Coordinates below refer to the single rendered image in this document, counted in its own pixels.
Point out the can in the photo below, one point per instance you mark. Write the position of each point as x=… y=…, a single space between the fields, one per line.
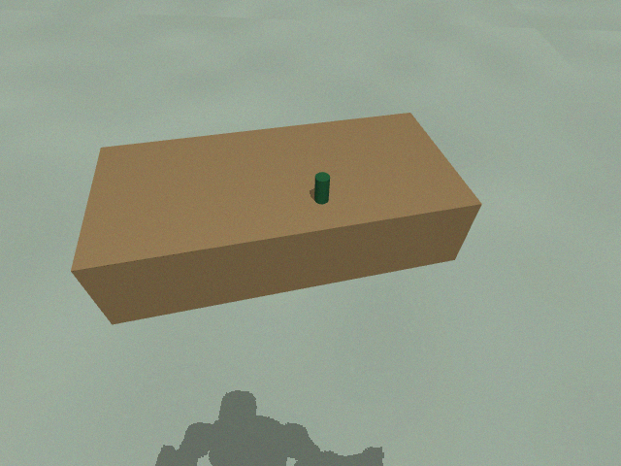
x=321 y=191

